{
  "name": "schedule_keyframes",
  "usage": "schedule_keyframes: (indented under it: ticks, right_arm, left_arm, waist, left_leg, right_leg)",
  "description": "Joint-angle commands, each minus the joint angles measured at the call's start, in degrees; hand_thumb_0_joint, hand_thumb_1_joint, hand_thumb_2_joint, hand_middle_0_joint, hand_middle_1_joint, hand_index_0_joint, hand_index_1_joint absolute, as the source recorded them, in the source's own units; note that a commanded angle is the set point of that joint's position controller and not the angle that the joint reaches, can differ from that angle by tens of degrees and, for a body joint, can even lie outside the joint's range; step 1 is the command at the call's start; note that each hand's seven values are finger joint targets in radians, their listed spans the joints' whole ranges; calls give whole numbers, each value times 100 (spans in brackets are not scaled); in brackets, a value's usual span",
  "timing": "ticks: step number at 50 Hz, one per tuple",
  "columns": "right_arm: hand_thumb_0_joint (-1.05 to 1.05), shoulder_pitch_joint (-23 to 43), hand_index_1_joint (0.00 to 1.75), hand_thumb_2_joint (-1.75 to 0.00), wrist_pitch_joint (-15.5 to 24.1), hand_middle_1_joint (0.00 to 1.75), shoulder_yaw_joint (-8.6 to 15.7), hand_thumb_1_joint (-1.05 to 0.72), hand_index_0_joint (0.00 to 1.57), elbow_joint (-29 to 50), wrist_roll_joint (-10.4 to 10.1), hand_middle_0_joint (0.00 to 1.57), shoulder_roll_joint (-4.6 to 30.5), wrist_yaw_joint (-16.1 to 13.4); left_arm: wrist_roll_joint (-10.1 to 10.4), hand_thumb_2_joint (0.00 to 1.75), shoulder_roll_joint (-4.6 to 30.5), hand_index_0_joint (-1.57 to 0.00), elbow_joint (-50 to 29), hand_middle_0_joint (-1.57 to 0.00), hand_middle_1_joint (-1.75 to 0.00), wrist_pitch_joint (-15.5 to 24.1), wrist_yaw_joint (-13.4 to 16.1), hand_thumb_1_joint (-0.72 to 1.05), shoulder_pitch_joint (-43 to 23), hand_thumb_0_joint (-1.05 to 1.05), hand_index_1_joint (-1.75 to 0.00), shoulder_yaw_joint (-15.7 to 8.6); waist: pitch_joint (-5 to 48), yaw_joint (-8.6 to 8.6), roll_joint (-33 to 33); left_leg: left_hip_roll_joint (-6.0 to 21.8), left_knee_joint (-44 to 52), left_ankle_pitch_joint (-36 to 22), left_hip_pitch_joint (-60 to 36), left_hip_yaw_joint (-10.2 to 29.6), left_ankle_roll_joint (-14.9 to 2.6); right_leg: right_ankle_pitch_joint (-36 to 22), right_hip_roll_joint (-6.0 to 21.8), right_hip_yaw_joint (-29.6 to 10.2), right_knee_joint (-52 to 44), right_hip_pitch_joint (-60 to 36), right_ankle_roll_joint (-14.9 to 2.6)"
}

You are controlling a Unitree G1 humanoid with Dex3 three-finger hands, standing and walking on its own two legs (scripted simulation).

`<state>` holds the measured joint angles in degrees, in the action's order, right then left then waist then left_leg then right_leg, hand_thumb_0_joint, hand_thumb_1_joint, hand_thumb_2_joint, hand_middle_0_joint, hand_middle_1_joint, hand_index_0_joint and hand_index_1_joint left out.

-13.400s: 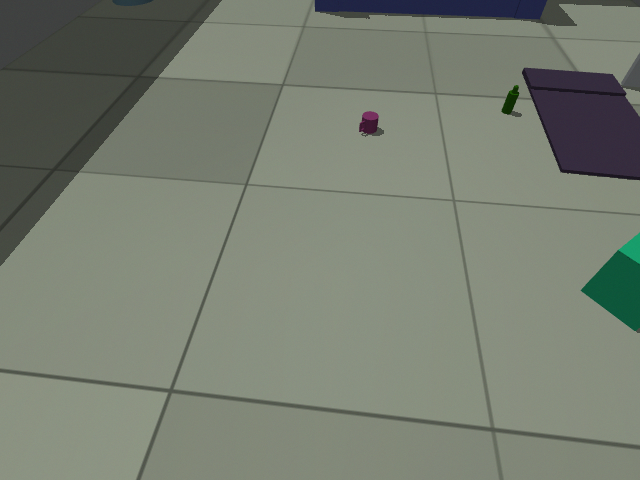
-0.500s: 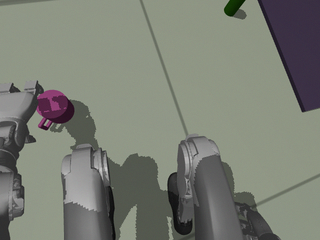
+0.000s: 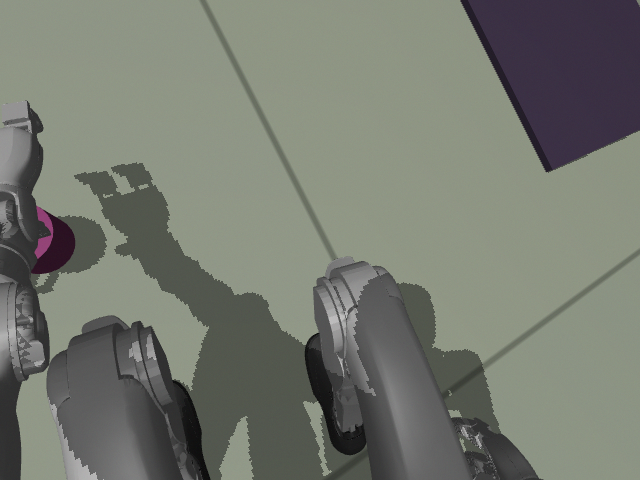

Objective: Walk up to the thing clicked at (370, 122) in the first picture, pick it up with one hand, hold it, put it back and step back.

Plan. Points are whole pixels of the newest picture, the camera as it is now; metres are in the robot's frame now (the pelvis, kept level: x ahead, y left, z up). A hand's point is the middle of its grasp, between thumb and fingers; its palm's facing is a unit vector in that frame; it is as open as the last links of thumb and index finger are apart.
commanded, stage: approach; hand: left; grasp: from above
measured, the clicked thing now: (23, 250) +0.44 +0.32 -0.28
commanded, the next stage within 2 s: rest palm in 0.10 s
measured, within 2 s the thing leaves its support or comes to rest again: neither
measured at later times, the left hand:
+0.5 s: hand out of the picture +0.41 +0.32 -0.21, palm faces -0.42 -0.11 -0.90, open 14.1 cm
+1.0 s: hand (14, 227) +0.46 +0.30 -0.22, palm faces -0.45 -0.12 -0.88, open 14.4 cm
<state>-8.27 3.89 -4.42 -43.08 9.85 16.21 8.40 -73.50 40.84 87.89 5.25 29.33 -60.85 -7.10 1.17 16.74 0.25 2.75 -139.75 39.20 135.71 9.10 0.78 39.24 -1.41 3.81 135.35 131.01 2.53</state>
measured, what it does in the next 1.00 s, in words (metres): stands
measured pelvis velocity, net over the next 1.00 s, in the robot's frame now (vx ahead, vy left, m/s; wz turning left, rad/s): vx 0.00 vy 0.00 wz -0.04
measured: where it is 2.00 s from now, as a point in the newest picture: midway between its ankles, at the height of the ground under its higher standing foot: (267, 439)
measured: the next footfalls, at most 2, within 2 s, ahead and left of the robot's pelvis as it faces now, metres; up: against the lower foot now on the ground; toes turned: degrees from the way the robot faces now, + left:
none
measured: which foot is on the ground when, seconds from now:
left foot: down 0.00-1.00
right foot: down 0.00-1.00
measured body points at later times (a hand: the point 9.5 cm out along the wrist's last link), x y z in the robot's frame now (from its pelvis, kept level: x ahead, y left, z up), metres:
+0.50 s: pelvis -0.01 +0.01 -0.01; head +0.22 +0.12 +0.36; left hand +0.43 +0.33 -0.15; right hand +0.10 -0.27 -0.10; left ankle +0.07 +0.13 -0.29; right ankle +0.10 -0.12 -0.28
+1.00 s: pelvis +0.00 +0.00 -0.01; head +0.27 +0.08 +0.34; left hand +0.48 +0.31 -0.17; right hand +0.03 -0.25 -0.11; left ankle +0.07 +0.13 -0.28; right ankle +0.10 -0.12 -0.28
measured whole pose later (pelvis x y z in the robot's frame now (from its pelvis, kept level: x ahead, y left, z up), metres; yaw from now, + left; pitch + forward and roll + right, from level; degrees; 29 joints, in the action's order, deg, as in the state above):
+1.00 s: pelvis +0.00 +0.00 -0.01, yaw -2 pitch +31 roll -10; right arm -8.1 6.9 -10.7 -42.3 13.6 16.3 12.6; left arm -68.0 48.2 92.7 10.5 29.3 -57.8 -6.4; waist -4.5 17.0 -2.0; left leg 2.5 -143.8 40.7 135.7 12.0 0.7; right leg 39.9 -2.2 5.9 137.3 129.8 3.4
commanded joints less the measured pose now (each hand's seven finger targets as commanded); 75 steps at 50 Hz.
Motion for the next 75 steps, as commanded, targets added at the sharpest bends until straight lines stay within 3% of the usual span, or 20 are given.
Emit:
schedule_keyframes:
  ticks: [1,5,10,13,16,17,18,20,22,28,29,38,40,43,47,48,52,60,66,75]
  right_arm:
    - [0,-1010,30,-90,-40,30,354,-91,20,170,-155,20,1326,-33]
    - [0,-1067,30,-90,-102,30,335,-90,20,152,-214,20,1372,-52]
    - [0,-1211,30,-90,-133,30,449,-90,20,114,-170,20,1458,-55]
    - [0,-1260,30,-90,-160,30,550,-90,20,133,-147,20,1428,-74]
    - [0,-1055,30,-90,-227,30,504,-90,20,-17,-48,20,1328,-70]
    - [0,-1044,30,-90,-211,30,468,-90,20,-62,0,20,1361,-70]
    - [0,-988,30,-90,-184,30,436,-90,20,-55,34,20,1408,-73]
    - [0,-968,30,-90,-123,30,435,-89,20,-103,82,20,1531,-77]
    - [0,-862,30,-90,-49,30,383,-90,20,-139,172,20,1517,-29]
    - [0,-618,30,-90,168,30,280,-90,20,-155,296,20,1602,61]
    - [0,-643,30,-90,219,30,243,-90,20,-132,358,20,1633,108]
    - [0,-606,30,-90,405,30,27,-90,20,217,347,20,1614,259]
    - [0,-734,30,-90,362,30,-21,-90,20,204,388,20,1616,267]
    - [0,-762,30,-90,353,30,-79,-90,20,268,366,20,1532,325]
    - [0,-948,30,-90,361,30,-127,-90,20,194,308,20,1657,350]
    - [0,-928,30,-90,330,30,-125,-90,20,176,314,20,1673,337]
    - [0,-967,30,-90,285,30,-131,-90,20,160,306,20,1657,354]
    - [0,-826,30,-90,246,30,-87,-89,20,163,335,20,1678,338]
    - [0,-753,30,-90,335,30,-60,-90,20,87,362,20,1684,336]
    - [0,-610,30,-90,449,30,-78,-90,20,106,422,20,1714,321]
  left_arm:
    - [465,95,1764,-8,-272,-6,-108,-349,-280,-53,-851,0,-105,-96]
    - [770,93,1762,-9,-257,-6,-111,-182,-951,-50,-234,0,-107,-9]
    - [901,91,1449,-10,-1633,-6,-110,726,-1338,-50,-482,0,-106,64]
    - [742,91,1537,-9,-2651,-6,-107,1425,-1057,-49,-709,0,-104,17]
    - [334,95,815,-7,-1380,-6,-104,1587,-617,-52,-408,0,-102,471]
    - [247,95,744,-7,-1118,-6,-102,1616,-395,-52,-686,0,-101,489]
    - [153,97,893,-7,-1038,-6,-102,1632,-181,-52,-866,0,-101,431]
    - [-150,98,1269,-6,-1013,-6,-100,1613,202,-53,-1161,0,-100,242]
    - [-418,97,1036,-7,-209,-6,-102,1412,435,-51,-998,0,-101,489]
    - [-405,98,1142,-7,369,-6,-103,749,790,-50,-1556,0,-102,506]
    - [-411,97,1163,-7,597,-6,-104,649,778,-50,-1500,0,-103,458]
    - [35,92,1790,-8,651,-5,-106,312,396,-47,-896,0,-103,81]
    - [131,93,2045,-8,707,-6,-106,288,353,-49,-573,0,-103,-158]
    - [361,91,1693,-8,494,-5,-106,291,154,-48,-489,0,-103,85]
    - [548,93,1739,-7,440,-5,-106,458,-132,-50,-376,0,-103,147]
    - [593,94,1800,-7,439,-5,-105,524,-164,-51,-255,0,-104,96]
    - [560,96,1755,-6,456,-6,-104,760,-204,-52,-41,0,-103,75]
    - [235,97,1464,-7,436,-6,-102,1026,-13,-51,-247,0,-102,307]
    - [80,104,1204,-8,476,-8,-107,985,203,-49,-618,0,-107,526]
    - [-55,104,1357,-9,547,-8,-112,759,386,-47,-862,0,-111,504]
  waist:
    - [4037,-340,1052]
    - [3628,-372,407]
    - [3665,-295,802]
    - [4163,-353,1414]
    - [3362,-118,1307]
    - [3137,36,1226]
    - [3056,8,1392]
    - [3287,-58,1743]
    - [3000,44,1803]
    - [2934,203,1954]
    - [2786,319,1775]
    - [3225,7,1707]
    - [3374,-54,1504]
    - [3381,-5,1478]
    - [3114,88,1135]
    - [3230,-6,1092]
    - [3204,-82,1043]
    - [2766,46,1331]
    - [2716,193,1366]
    - [2834,191,1645]
  left_leg:
    - [-190,1273,-1135,-2469,-785,-404]
    - [-218,1264,-941,-1941,-756,-465]
    - [-215,1192,-1070,-2476,-583,-281]
    - [-189,1138,-1135,-3097,-521,-168]
    - [-179,1161,-795,-2967,-477,-143]
    - [-170,1197,-701,-3003,-413,-134]
    - [-170,1258,-667,-3088,-389,-109]
    - [-173,1326,-723,-3404,-342,-68]
    - [-172,1334,-642,-3291,-360,-54]
    - [-146,1314,-474,-3157,-326,-77]
    - [-156,1225,-472,-3036,-343,-108]
    - [-165,1067,-753,-2755,-424,-212]
    - [-163,982,-922,-2617,-469,-258]
    - [-145,986,-1230,-2596,-436,-257]
    - [-140,903,-1204,-2313,-392,-308]
    - [-136,919,-1182,-2257,-389,-311]
    - [-149,1006,-971,-2243,-354,-274]
    - [-167,1108,-569,-2415,-290,-207]
    - [-170,1082,-701,-2600,-272,-191]
    - [-175,1107,-665,-2726,-279,-163]
  right_leg:
    - [-1537,-176,388,-1524,-2771,-327]
    - [-1340,-187,337,-1643,-3125,-254]
    - [-1317,-180,513,-1499,-2746,-382]
    - [-1327,-185,539,-1404,-2565,-405]
    - [-1001,-209,665,-1313,-1850,-428]
    - [-900,-198,745,-1292,-1620,-421]
    - [-855,-196,795,-1248,-1468,-440]
    - [-903,-166,872,-1093,-1270,-451]
    - [-881,-167,921,-1001,-1091,-445]
    - [-909,-170,913,-994,-935,-418]
    - [-920,-159,922,-1016,-1004,-381]
    - [-1115,-246,785,-1025,-1718,-400]
    - [-1290,-263,772,-1093,-2095,-358]
    - [-1604,-288,769,-1039,-2237,-354]
    - [-1639,-297,770,-1111,-2395,-305]
    - [-1636,-325,751,-1174,-2571,-290]
    - [-1390,-345,785,-1196,-2622,-316]
    - [-986,-343,914,-1187,-1947,-390]
    - [-1142,-339,923,-1167,-1781,-386]
    - [-1110,-299,930,-1095,-1662,-406]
